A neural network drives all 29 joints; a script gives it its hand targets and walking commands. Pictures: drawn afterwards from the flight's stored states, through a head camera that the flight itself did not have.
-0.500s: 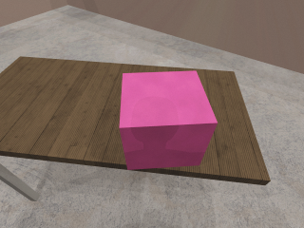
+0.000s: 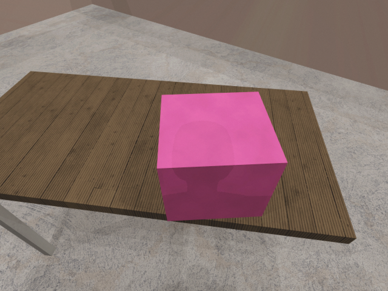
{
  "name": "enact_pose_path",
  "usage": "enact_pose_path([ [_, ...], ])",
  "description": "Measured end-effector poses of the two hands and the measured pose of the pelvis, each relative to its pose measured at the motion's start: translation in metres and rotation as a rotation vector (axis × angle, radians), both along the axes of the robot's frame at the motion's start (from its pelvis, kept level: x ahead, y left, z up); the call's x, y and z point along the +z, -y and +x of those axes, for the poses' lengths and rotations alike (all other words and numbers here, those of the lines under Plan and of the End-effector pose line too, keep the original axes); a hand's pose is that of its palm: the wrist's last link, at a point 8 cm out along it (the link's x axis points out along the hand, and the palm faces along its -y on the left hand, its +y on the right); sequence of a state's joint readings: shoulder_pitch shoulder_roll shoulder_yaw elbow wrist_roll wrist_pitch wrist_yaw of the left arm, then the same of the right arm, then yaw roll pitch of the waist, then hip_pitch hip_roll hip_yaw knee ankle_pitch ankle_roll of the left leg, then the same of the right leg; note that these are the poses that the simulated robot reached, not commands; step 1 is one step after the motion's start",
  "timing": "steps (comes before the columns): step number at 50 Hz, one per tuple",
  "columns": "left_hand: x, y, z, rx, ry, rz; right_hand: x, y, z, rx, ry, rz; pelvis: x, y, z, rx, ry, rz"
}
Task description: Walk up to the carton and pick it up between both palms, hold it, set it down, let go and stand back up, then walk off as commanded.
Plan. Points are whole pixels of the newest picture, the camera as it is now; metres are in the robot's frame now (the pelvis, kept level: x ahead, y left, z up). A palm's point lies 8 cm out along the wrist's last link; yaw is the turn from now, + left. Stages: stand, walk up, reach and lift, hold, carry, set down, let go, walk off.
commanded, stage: walk up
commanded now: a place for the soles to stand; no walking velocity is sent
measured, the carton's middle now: (212, 156) +0.42 -0.02 +0.04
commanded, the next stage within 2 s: reach and lift in 0.34 s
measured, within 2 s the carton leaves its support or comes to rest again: neither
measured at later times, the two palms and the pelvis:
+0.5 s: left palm out of the picture +0.14 +0.30 -0.10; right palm out of the picture +0.12 -0.30 -0.12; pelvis -0.02 -0.01 -0.01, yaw -1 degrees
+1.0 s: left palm out of the picture +0.14 +0.25 -0.04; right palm out of the picture +0.14 -0.28 -0.05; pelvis -0.02 -0.04 +0.00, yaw -3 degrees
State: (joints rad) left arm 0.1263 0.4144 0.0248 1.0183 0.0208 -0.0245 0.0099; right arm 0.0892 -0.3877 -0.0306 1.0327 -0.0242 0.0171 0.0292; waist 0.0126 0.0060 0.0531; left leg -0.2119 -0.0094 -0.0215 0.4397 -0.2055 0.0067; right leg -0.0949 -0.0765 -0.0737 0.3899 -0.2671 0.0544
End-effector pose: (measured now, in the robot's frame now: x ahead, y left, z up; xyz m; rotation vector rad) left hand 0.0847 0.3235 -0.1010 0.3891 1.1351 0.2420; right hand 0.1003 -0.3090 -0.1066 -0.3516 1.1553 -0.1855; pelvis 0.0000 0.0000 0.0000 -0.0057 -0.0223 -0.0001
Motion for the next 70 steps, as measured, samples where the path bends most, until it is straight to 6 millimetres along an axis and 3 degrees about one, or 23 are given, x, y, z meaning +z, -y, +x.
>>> enact_pose_path([
  [10,-0.002,0.004,-0.001,0.003,-0.001,-0.012,0.004,-0.005,0.015,0.015,0.045,0.004,0.000,0.000,0.002,0.001,0.000,0.005],
  [19,0.000,0.002,-0.008,0.019,-0.026,0.001,-0.001,-0.004,0.015,0.028,0.051,0.009,-0.002,0.001,0.001,0.005,-0.004,0.003],
  [22,0.000,0.007,0.015,0.037,-0.050,0.017,-0.009,-0.002,0.019,0.003,0.098,0.040,-0.009,0.004,-0.010,-0.011,0.009,0.000],
  [25,0.005,0.025,0.053,0.009,0.010,-0.007,-0.011,-0.004,0.023,0.025,0.158,0.058,-0.014,0.008,-0.018,-0.020,0.020,-0.008],
  [28,0.019,0.051,0.086,-0.041,0.108,-0.045,-0.001,-0.006,0.024,0.032,0.229,0.077,-0.013,0.016,-0.019,-0.033,0.035,-0.009],
  [31,0.034,0.070,0.101,-0.063,0.182,-0.067,0.016,-0.001,0.022,0.026,0.295,0.073,-0.008,0.024,-0.016,-0.053,0.048,-0.008],
  [34,0.039,0.075,0.098,-0.051,0.199,-0.062,0.031,0.011,0.020,0.031,0.325,0.048,-0.005,0.031,-0.015,-0.066,0.071,-0.002],
  [39,0.037,0.070,0.069,0.014,0.171,-0.065,0.047,0.023,0.021,0.051,0.343,0.025,-0.001,0.040,-0.017,-0.071,0.097,0.011],
  [45,0.047,0.066,0.046,0.051,0.219,-0.088,0.056,0.000,0.031,0.086,0.389,0.069,0.002,0.043,-0.020,-0.054,0.082,0.015],
  [51,0.066,0.071,0.054,-0.005,0.290,-0.112,0.056,-0.036,0.036,0.052,0.450,0.149,0.004,0.034,-0.021,-0.046,0.069,0.011],
  [55,0.079,0.074,0.065,-0.049,0.339,-0.119,0.058,-0.049,0.033,0.012,0.481,0.175,0.006,0.024,-0.018,-0.056,0.069,0.009],
  [62,0.089,0.079,0.077,-0.067,0.413,-0.137,0.077,-0.042,0.030,-0.015,0.531,0.155,0.008,0.014,-0.012,-0.083,0.061,0.008],
  [70,0.098,0.103,0.078,-0.059,0.504,-0.194,0.106,-0.031,0.038,0.037,0.572,0.157,0.010,0.018,-0.011,-0.089,0.045,0.007],
])
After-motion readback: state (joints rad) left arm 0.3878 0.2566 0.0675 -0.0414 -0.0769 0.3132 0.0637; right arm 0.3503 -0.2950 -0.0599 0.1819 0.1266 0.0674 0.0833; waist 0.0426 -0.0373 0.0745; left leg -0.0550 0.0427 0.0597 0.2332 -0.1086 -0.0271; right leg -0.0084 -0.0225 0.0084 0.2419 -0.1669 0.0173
